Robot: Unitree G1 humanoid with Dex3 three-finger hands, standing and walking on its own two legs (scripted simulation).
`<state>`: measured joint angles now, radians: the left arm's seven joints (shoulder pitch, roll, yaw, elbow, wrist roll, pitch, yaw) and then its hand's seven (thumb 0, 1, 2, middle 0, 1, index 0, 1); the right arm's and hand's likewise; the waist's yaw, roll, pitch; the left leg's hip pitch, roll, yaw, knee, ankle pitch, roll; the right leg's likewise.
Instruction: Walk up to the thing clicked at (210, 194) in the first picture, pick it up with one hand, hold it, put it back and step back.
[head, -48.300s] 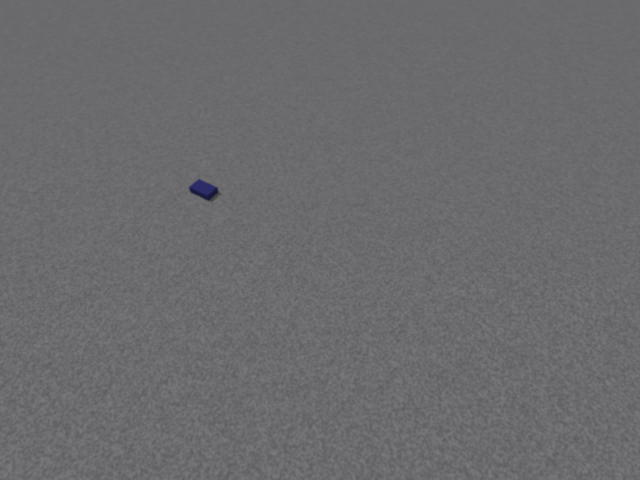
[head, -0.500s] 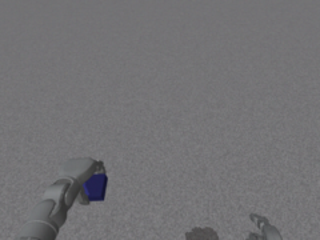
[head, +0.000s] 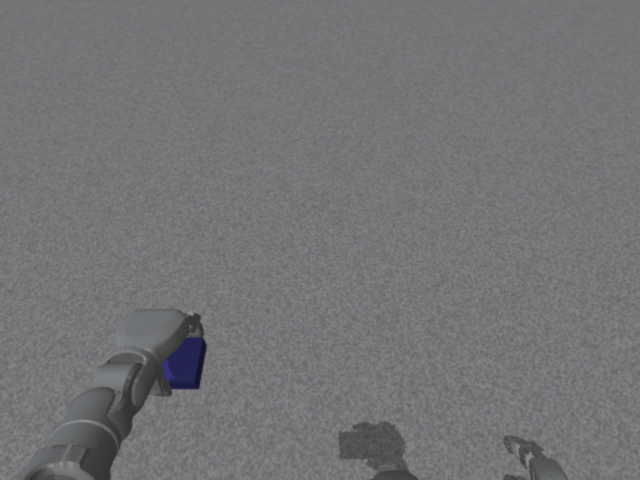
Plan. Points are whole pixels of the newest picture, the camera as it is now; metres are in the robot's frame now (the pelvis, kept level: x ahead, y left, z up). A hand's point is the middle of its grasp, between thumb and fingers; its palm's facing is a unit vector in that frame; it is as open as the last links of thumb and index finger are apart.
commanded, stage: crouch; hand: left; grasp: from above
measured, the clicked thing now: (162, 362) +0.32 +0.23 -0.12
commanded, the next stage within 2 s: lower in 1.78 s
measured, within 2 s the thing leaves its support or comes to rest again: neither
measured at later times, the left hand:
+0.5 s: hand (204, 363) +0.39 +0.22 -0.32, palm faces -0.44 +0.05 -0.89, open 9.5 cm
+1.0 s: hand (223, 368) +0.43 +0.22 -0.49, palm faces -0.46 +0.01 -0.89, open 9.4 cm
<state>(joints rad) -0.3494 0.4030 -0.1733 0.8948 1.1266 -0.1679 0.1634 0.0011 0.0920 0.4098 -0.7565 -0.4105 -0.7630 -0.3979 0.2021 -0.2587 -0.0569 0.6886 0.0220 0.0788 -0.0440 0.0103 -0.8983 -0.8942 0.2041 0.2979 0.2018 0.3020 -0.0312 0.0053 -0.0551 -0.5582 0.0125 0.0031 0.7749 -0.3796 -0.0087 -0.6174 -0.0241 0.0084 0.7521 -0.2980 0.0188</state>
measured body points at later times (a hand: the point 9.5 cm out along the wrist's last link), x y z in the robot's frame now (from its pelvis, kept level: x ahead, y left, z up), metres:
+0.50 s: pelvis -0.05 +0.01 -0.19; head +0.13 +0.03 +0.22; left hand +0.41 +0.22 -0.27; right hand -0.03 -0.27 -0.32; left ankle +0.00 +0.13 -0.71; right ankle +0.04 -0.13 -0.71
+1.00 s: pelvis -0.06 +0.01 -0.32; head +0.19 +0.04 +0.05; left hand +0.45 +0.22 -0.44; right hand -0.04 -0.28 -0.43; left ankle +0.00 +0.13 -0.71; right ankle +0.04 -0.13 -0.71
